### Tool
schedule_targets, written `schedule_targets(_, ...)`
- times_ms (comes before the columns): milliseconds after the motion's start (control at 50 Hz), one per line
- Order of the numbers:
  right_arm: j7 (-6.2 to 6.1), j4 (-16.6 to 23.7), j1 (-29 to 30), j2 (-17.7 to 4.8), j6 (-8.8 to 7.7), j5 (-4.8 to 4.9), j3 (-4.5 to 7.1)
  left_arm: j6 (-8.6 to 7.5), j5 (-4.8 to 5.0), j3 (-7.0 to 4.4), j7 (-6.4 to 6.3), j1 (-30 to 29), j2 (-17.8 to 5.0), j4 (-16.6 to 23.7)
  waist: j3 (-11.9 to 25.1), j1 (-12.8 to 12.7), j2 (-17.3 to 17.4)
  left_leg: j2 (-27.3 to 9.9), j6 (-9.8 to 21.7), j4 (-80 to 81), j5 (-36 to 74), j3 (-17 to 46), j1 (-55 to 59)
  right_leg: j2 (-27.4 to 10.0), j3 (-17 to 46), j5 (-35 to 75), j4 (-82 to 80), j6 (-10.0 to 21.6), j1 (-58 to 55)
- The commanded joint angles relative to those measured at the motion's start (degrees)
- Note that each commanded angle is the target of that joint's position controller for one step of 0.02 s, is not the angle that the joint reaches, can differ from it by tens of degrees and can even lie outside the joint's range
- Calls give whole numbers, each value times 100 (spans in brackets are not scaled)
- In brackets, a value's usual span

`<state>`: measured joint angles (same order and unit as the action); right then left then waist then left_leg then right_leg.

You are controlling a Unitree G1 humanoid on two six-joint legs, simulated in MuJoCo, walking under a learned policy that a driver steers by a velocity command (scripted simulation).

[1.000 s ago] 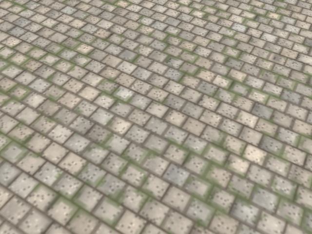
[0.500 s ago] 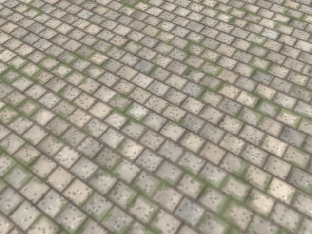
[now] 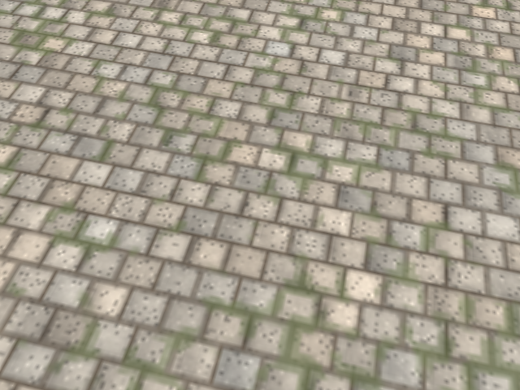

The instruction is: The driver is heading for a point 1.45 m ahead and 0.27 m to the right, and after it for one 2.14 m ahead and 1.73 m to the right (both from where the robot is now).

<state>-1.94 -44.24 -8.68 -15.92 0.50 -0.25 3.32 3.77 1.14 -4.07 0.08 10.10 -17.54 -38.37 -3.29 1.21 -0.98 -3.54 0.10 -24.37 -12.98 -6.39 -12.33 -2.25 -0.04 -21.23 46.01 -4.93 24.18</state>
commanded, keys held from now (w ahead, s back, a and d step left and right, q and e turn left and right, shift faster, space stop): e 0.46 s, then no key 0.04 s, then w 0.50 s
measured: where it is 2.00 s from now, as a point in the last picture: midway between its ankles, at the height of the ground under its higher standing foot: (376, 331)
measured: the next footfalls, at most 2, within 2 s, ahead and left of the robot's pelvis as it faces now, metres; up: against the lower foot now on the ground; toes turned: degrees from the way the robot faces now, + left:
right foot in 0.08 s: +0.04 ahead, -0.13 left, +0.00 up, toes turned -5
left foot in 0.58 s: +0.10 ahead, +0.08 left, +0.00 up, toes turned -24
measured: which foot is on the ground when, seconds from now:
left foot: down 0.00-0.08, up 0.10-0.56, down 0.58-1.00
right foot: up 0.00-0.06, down 0.08-0.58, up 0.60-0.98, down 1.00-1.00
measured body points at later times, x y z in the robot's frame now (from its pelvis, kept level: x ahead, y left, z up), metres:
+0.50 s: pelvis +0.01 -0.03 +0.00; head +0.04 -0.05 +0.45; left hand +0.24 +0.20 -0.08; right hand +0.08 -0.35 -0.11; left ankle +0.06 +0.11 -0.72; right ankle +0.00 -0.13 -0.74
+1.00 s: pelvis +0.10 -0.09 -0.01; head +0.12 -0.10 +0.44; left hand +0.39 +0.06 -0.08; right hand -0.01 -0.36 -0.13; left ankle +0.06 +0.10 -0.74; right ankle +0.10 -0.21 -0.75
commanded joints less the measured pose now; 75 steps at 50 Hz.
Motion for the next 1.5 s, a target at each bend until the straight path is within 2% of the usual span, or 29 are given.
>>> schedule_targets(20, 43, 301, 88, -1245, -76, 110, 352, -20, 4, -153, 81, -70, -513, 542, 671, 12, 1103, -1484, 1173, 314, 2445, 880, 783, 78, -288, 140, -787, 252, -233)
schedule_targets(60, 50, 240, 115, -1176, -84, 217, 350, -9, -4, -214, 113, 281, -541, 442, 715, -229, 952, -1309, 771, -260, 2016, 570, 482, 265, -422, 1071, -1994, 576, -1048)
schedule_targets(80, 76, 104, -249, -956, -103, 153, 299, -13, -14, -315, 54, 509, -795, 392, 847, -240, 381, -1021, 326, -981, 1242, 180, -112, 125, 12, 2074, -2430, 804, -1901)
schedule_targets(100, 120, 302, -264, -527, -116, -178, 154, -30, -44, -481, -64, 712, -1524, 501, 995, -122, -1437, -304, -290, -2828, -1608, -340, -1796, -1434, 2039, 4592, -2330, 1435, -3011)
schedule_targets(120, 65, 547, 260, -646, -126, -152, 182, -166, -227, -433, -5, 663, -1568, 630, 1113, -432, -1453, 320, -461, -3985, -2777, 496, -2523, -2167, 2990, 4865, -2470, 2554, -2513)
schedule_targets(160, 9, 531, 383, -924, -71, 51, 286, -367, -189, -328, 28, 287, -1165, 579, 808, -302, -725, 94, -343, -4436, -1929, 994, -2602, -1467, 2077, 3831, -2602, 2160, -2156)
schedule_targets(180, -43, 418, 277, -926, -50, 13, 309, -375, -102, -293, -3, 36, -1024, 606, 743, -191, -486, 45, -336, -4248, -1535, 1051, -2598, -1207, 1874, 3381, -2602, 1889, -2063)
schedule_targets(340, -17, 501, 270, -708, -84, 13, 253, -285, -63, -262, -183, 13, -1049, 657, 804, -175, -684, 371, -549, -2721, -632, 1128, -1984, -824, 2017, 2551, -2630, 1820, -1813)
schedule_targets(500, 151, 566, 154, -768, -233, 92, 263, -186, -50, -270, -131, -170, -1065, 724, 844, -208, -866, 556, -375, -1198, -741, 1148, -927, -729, 2829, 2411, -2343, 1741, -1515)
schedule_targets(540, 212, 491, -161, -668, -282, 90, 243, -157, 5, -189, -152, -271, -905, 716, 1000, 3, -755, 518, -195, -87, 76, 952, -34, -466, 2760, 1160, -2245, 1510, -1180)
schedule_targets(560, 207, 488, -229, -675, -293, 37, 241, -168, -23, -106, -159, -119, -689, 657, 976, 25, -534, 277, -47, 295, 259, 1091, 561, -192, 2575, 106, -2094, 1252, -719)
schedule_targets(580, 183, 521, -480, -898, -296, -80, 250, -194, -115, 29, -142, 119, -310, 599, 1087, -11, 422, -782, 346, 690, -435, 2227, 1199, 361, 1904, -1199, -938, 894, -14)
schedule_targets(600, 219, 373, -777, -1451, -295, -182, 377, -278, -35, -39, -160, 1, -482, 821, 541, -17, 1471, -1548, 1187, 1246, -1740, 3819, 946, 1093, 958, -1539, 82, 691, 1200)
schedule_targets(640, 188, 456, -404, -1050, -425, -65, 278, -408, -37, -198, -184, -60, -963, 662, -85, -58, 1102, -1528, 1344, 1543, -2821, 3901, 491, 532, 1170, -711, 1202, 547, 1660)
schedule_targets(680, 112, 420, -372, -870, -442, 74, 205, -441, -115, -190, -136, 101, -832, 481, -63, -79, 1004, -1154, 1062, 1566, -2275, 3231, 807, 356, 907, -53, 1339, 368, 1799)
schedule_targets(800, 67, 290, -978, -945, -459, 85, 191, -722, -49, 22, 13, -602, -222, 618, 4, 342, 957, -762, 1048, 1651, -662, 2047, 715, 41, 61, 941, -23, 224, 1237)
schedule_targets(880, 157, 215, -1214, -1175, -435, 154, 234, -807, 27, 35, 101, -755, -266, 655, -32, 420, 1012, -906, 1122, 1522, -466, 1902, 367, 134, -130, 860, -1090, 326, 341)
schedule_targets(980, 221, 166, -1184, -919, -383, 161, 115, -833, 82, -155, 70, 532, -642, 291, 413, -399, 690, -728, 748, 268, 451, 1576, -320, 228, -113, 1107, -2058, 802, -2047)
schedule_targets(1000, 244, 305, -1051, -510, -423, 50, -40, -820, 11, -252, 3, 1430, -986, 170, 1113, -825, -100, -275, 418, -1545, 102, 1050, -1029, -787, 1110, 641, -2303, 1129, -3289)
schedule_targets(1020, 205, 618, -1257, -198, -561, 95, -131, -793, -77, -405, 39, 1849, -1692, 83, 1508, -705, -1754, 436, 104, -3403, -1614, 630, -2804, -2035, 3612, -481, -2961, 2006, -4235)
schedule_targets(1040, 184, 576, -994, -840, -633, 217, 38, -839, -79, -266, 92, 1745, -1150, 56, 1123, -795, -1047, 208, 113, -4271, -1769, 1141, -3387, -1995, 4007, -1243, -3285, 2116, -3842)
schedule_targets(1060, 224, 608, -762, -1008, -663, 293, 105, -865, -85, -151, 107, 1430, -850, 70, 540, -632, -883, -51, 242, -4441, -1245, 1155, -3644, -1799, 3331, -1081, -3319, 1951, -3410)
schedule_targets(1100, 258, 547, -586, -828, -654, 154, 79, -866, -121, -49, 134, 947, -552, 127, 146, -420, -462, -313, 220, -4102, -447, 1049, -3453, -1301, 2340, 82, -3501, 1821, -2711)
schedule_targets(1180, 333, 511, -552, -541, -548, 74, 34, -925, -99, -47, 97, 782, -555, 53, 77, -157, -417, -396, -16, -3489, 345, 877, -3051, -965, 1314, 1937, -3809, 1801, -2103)
schedule_targets(1280, 388, 816, 507, -283, -597, 74, -97, -892, -59, -77, 9, 1073, -725, -231, -133, -436, -297, -160, -122, -1522, 1676, 650, -2611, -733, 570, 2502, -3929, 1634, -1820)
schedule_targets(1380, 539, 1086, 1223, -385, -660, 134, -89, -818, 18, -112, -27, 1513, -843, -575, -281, -532, -236, 34, 146, -613, 1836, 702, -2460, -1099, 582, 2629, -3727, 1537, -2487)
schedule_targets(1440, 554, 1077, 968, -593, -659, 106, -3, -723, 2, -157, -64, 1493, -977, -660, 58, -263, -386, 287, 398, -485, 1148, 534, -1883, -1187, 538, 4262, -3042, 1367, -3022)
schedule_targets(1480, 446, 746, -380, -977, -615, 96, 205, -636, -49, -123, -101, 1385, -960, -640, 1027, 470, -424, 503, 723, -423, 1161, 296, 111, -829, 236, 5654, -1292, 1122, -2678)
schedule_targets(1500, 366, 567, -1406, -1364, -575, 31, 298, -641, -190, -8, -130, 1489, -701, -492, 1927, 775, 189, -584, 1085, -759, 1420, 1508, 2051, -513, 106, 3844, 515, 949, -1347)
